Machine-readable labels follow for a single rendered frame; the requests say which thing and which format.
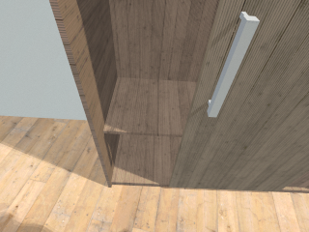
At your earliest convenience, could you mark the handle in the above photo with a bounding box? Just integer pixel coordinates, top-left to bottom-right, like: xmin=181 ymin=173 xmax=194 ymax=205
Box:
xmin=207 ymin=12 xmax=260 ymax=118

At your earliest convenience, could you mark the wardrobe door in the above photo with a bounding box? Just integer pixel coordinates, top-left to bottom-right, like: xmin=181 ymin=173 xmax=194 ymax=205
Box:
xmin=287 ymin=171 xmax=309 ymax=188
xmin=169 ymin=0 xmax=309 ymax=192

